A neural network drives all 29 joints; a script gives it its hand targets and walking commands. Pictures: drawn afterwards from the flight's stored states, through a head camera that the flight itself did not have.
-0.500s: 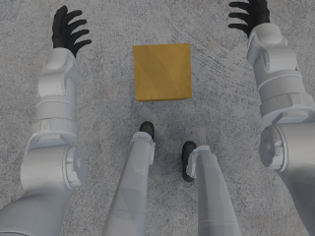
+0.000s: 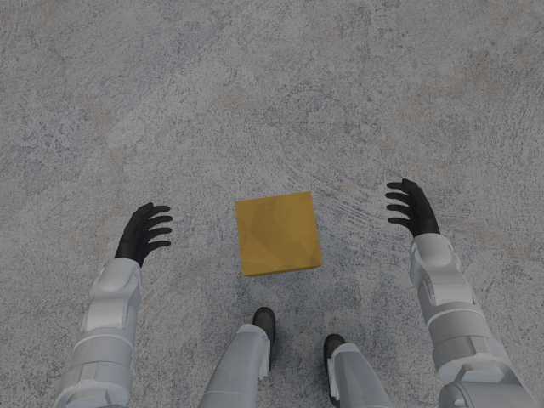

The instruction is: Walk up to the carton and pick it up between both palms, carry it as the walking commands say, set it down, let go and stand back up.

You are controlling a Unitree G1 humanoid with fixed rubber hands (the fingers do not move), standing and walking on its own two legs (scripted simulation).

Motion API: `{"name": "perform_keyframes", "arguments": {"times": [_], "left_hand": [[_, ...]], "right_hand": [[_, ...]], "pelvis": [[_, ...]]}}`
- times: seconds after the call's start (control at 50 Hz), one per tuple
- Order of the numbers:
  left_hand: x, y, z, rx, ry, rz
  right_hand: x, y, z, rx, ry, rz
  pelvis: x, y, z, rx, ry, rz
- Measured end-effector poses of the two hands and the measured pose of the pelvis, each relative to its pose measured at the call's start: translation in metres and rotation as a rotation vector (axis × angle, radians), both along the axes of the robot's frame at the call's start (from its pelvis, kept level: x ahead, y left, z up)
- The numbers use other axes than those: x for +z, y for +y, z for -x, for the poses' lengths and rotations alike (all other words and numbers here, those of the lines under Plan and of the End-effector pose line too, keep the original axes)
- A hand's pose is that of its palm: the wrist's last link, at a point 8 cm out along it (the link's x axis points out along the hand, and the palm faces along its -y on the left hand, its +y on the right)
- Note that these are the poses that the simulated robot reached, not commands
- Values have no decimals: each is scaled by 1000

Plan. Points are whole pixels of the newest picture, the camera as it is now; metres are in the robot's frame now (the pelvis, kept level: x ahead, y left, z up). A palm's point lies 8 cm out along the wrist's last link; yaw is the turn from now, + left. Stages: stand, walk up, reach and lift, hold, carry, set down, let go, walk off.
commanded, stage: let go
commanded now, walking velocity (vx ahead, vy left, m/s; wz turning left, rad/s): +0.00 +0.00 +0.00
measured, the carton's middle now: (278, 238) +0.40 +0.06 -0.61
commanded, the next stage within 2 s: stand in 0.94 s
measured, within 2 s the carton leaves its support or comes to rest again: neither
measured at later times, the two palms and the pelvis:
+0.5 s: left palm (147, 355) +0.17 +0.19 -0.03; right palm out of the picture +0.21 -0.28 -0.02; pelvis +0.04 -0.05 +0.04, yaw +3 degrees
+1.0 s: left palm (111, 355) +0.17 +0.24 -0.04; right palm (513, 364) +0.19 -0.24 -0.04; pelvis +0.03 -0.01 +0.04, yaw +2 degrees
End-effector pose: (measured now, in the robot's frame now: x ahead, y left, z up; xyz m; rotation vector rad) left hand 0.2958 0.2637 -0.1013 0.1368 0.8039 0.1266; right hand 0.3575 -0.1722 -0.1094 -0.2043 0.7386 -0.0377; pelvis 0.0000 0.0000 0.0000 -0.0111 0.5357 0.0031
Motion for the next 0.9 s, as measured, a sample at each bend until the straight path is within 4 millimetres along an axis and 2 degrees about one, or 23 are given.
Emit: {"name": "perform_keyframes", "arguments": {"times": [0.16,0.34,0.42,0.5,0.58,0.68,0.9], "left_hand": [[38,-24,45,6,-5,-2],[59,-56,108,17,25,8],[65,-63,121,9,22,4],[69,-70,124,-12,12,5],[68,-75,120,-34,8,6],[67,-73,116,-51,19,9],[70,-44,120,16,61,-13]], "right_hand": [[33,-22,37,16,-13,-13],[63,-73,103,11,25,9],[76,-92,126,6,27,20],[85,-104,143,-4,27,23],[89,-106,156,-8,41,18],[88,-99,163,-23,55,2],[83,-68,158,-28,34,-29]], "pelvis": [[21,-10,-21,16,-133,-11],[37,-32,-35,29,-334,-32],[41,-42,-36,36,-413,-38],[43,-49,-36,39,-485,-42],[43,-51,-33,40,-550,-44],[42,-47,-31,38,-604,-42],[41,-21,-32,44,-590,-36]]}}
